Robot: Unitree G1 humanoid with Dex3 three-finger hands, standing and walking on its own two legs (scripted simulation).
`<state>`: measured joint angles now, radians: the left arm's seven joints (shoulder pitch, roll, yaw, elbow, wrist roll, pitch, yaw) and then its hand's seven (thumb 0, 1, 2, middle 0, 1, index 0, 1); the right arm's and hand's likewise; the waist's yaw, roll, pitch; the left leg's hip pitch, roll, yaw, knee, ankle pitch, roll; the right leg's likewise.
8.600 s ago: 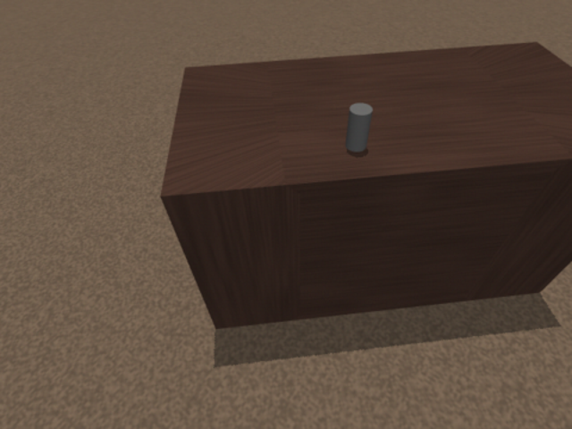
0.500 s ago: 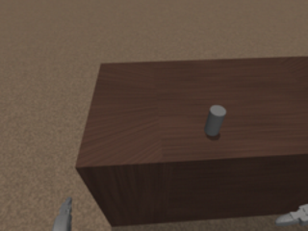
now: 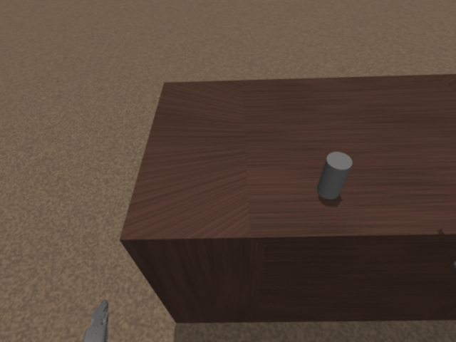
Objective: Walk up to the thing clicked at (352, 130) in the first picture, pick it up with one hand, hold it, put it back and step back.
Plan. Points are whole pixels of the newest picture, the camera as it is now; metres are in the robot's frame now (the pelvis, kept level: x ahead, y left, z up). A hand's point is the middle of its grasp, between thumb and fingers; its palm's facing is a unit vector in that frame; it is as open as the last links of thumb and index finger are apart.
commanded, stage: go down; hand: right
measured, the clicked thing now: (333, 176) +0.48 -0.19 -0.02
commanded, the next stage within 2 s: none
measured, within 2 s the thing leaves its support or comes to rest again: neither
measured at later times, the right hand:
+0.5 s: hand out of the picture +0.34 -0.35 +0.11, palm faces +0.11 +0.99 +0.02, open 17.5 cm
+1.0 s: hand out of the picture +0.37 -0.37 +0.11, palm faces +0.12 +0.99 +0.01, open 17.6 cm
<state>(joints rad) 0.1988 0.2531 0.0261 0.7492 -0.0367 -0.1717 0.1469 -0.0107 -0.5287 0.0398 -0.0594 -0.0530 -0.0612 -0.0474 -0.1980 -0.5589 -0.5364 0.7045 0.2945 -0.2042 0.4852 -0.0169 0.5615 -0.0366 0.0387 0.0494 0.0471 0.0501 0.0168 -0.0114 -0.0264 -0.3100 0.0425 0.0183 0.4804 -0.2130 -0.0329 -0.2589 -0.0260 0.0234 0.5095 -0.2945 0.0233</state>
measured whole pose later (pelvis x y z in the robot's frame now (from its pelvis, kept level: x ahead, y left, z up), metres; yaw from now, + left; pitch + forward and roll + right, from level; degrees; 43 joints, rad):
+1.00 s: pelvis +0.00 -0.01 -0.02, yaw +0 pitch +10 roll +2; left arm 0.22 0.26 -0.04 0.63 0.00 -0.25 0.18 -0.01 -0.55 0.07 -0.07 -0.06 -0.06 -0.06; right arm -0.56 -0.81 -0.59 1.08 0.26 -0.18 0.64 -0.02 0.56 -0.05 0.04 0.05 0.05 0.05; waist 0.09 0.02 -0.09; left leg -0.54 0.03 0.03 0.63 -0.27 -0.04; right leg -0.53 -0.04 0.05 0.73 -0.38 0.02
